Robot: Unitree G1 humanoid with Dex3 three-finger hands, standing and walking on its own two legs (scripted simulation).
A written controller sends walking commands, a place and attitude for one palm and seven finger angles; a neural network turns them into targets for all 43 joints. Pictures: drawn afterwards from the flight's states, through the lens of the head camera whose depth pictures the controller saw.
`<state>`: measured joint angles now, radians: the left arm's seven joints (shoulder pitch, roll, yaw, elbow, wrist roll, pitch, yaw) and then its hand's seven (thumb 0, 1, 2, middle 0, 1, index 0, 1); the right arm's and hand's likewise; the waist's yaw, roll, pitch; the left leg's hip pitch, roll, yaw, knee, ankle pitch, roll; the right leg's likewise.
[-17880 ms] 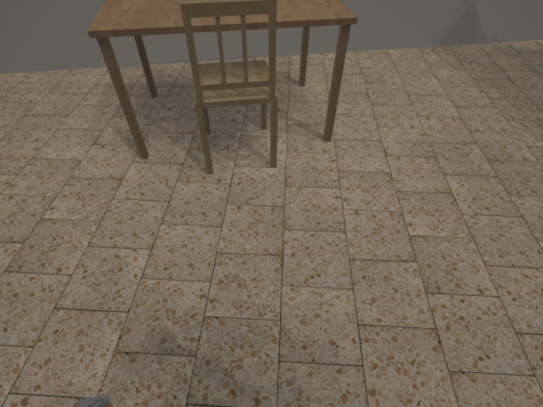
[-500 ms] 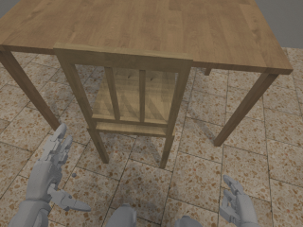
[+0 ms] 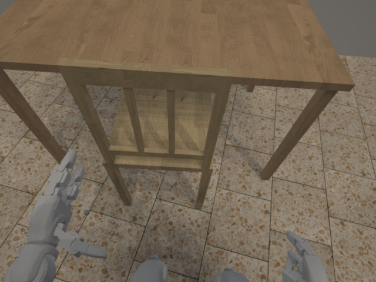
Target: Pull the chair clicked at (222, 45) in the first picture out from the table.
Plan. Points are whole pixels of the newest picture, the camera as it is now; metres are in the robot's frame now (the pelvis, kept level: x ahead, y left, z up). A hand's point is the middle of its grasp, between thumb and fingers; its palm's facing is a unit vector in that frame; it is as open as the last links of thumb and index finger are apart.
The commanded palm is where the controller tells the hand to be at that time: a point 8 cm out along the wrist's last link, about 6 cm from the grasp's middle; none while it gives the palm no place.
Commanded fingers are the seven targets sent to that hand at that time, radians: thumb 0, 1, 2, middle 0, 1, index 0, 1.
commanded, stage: raise the hand toward the chair's back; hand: left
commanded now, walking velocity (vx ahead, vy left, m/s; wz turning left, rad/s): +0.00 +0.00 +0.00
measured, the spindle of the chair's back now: (135, 122) +0.51 +0.17 -0.03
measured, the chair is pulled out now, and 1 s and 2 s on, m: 0.00 0.00 0.00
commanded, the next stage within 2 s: aim the fingers beside a spindle in 0.18 s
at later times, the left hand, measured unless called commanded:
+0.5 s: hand (98, 208) +0.25 +0.19 +0.03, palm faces +0.00 -1.00 -0.05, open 16.9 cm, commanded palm +0.24 +0.24 +0.03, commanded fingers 0.00 -0.50 0.30 -0.06 -0.08 -0.06 -0.08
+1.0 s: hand (118, 187) +0.31 +0.17 +0.01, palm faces -0.01 -1.00 -0.04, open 16.9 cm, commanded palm +0.29 +0.22 +0.01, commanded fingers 0.00 -0.50 0.30 -0.06 -0.08 -0.06 -0.08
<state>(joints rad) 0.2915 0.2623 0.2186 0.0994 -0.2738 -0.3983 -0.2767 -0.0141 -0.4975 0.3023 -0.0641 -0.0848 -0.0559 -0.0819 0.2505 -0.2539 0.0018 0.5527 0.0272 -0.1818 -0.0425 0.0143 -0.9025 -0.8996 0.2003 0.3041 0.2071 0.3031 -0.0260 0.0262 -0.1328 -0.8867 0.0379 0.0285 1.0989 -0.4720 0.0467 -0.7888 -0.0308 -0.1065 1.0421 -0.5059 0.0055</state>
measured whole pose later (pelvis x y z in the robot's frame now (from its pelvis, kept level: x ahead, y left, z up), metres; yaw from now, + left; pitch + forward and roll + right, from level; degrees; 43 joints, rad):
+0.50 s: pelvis +0.00 -0.01 -0.01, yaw +1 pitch +16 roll -3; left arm 0.23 0.25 0.21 0.16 -0.27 -0.41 -0.29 -0.01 -0.50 0.30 -0.06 -0.08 -0.06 -0.08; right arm 0.22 -0.25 0.01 0.56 0.02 -0.19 -0.05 0.01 -0.90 -0.90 0.20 0.30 0.21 0.30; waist -0.02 0.03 -0.14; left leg -0.92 0.04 0.01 1.13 -0.48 0.03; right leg -0.82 -0.02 -0.12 1.08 -0.53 -0.02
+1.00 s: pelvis +0.00 -0.02 -0.02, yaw +0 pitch +18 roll -2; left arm 0.01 0.25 0.20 0.34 -0.24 -0.44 -0.25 -0.01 -0.50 0.30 -0.06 -0.08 -0.06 -0.08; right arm 0.23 -0.26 0.00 0.59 0.02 -0.15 -0.04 0.01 -0.90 -0.90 0.20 0.30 0.21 0.30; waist -0.04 0.03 -0.14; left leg -1.00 0.05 0.02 1.17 -0.49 0.02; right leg -0.92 -0.02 -0.11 1.14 -0.55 -0.02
